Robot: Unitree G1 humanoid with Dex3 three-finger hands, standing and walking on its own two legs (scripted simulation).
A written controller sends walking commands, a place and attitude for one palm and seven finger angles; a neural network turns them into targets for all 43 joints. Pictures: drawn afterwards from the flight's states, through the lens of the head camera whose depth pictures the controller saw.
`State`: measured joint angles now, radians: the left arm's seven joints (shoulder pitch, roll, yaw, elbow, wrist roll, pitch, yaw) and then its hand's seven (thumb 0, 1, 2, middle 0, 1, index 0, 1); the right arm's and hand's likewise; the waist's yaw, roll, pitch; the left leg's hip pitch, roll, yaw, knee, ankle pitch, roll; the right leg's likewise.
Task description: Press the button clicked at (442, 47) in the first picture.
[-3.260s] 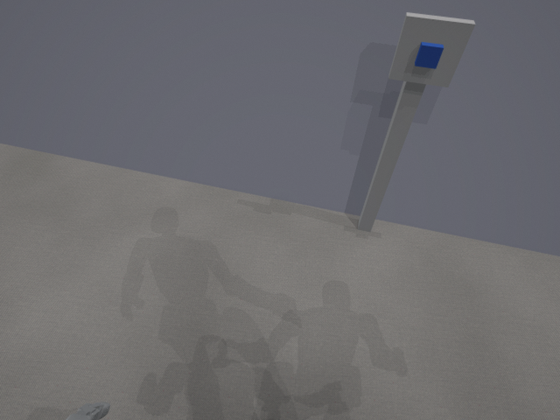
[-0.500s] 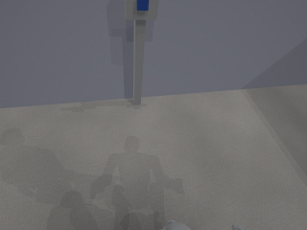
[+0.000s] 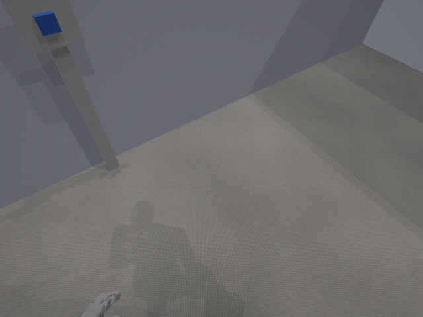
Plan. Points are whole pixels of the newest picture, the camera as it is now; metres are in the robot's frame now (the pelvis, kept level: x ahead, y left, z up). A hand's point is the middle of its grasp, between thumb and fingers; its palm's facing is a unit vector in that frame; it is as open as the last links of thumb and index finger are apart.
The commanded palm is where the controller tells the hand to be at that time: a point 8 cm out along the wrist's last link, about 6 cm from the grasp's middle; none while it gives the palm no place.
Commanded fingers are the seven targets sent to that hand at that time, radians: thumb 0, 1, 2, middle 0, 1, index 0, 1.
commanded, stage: walk to a spot facing it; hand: left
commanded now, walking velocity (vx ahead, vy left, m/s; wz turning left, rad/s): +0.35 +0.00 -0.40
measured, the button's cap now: (47, 22) +0.92 +0.55 +0.09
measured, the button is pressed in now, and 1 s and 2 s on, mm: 0 0 0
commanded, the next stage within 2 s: turn to face it in 0.80 s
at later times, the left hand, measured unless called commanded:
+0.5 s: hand (123, 236) +0.32 +0.23 -0.16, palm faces -0.22 -0.97 -0.14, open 7.4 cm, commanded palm none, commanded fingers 0.00 0.90 0.90 -0.20 -0.30 -0.20 -0.30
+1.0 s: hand (189, 158) +0.58 +0.08 -0.16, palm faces -0.50 -0.84 -0.21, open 7.4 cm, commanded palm none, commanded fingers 0.00 0.90 0.90 -0.20 -0.30 -0.20 -0.30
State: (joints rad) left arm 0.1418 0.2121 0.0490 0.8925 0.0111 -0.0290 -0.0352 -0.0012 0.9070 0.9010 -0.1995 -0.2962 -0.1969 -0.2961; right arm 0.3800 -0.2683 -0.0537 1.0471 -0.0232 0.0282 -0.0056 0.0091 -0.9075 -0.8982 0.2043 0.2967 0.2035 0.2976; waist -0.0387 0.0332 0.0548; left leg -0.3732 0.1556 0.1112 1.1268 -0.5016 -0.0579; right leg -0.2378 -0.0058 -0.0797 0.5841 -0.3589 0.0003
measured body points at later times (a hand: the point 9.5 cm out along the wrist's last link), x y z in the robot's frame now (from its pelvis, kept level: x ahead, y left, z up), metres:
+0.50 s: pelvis +0.21 +0.06 +0.02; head +0.24 +0.09 +0.47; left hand +0.33 +0.28 -0.14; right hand +0.15 -0.17 -0.12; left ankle +0.21 +0.13 -0.72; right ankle +0.18 -0.08 -0.62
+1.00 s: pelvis +0.40 -0.03 +0.00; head +0.44 -0.05 +0.45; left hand +0.60 +0.13 -0.15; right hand +0.33 -0.27 -0.14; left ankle +0.45 +0.11 -0.64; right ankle +0.41 -0.12 -0.72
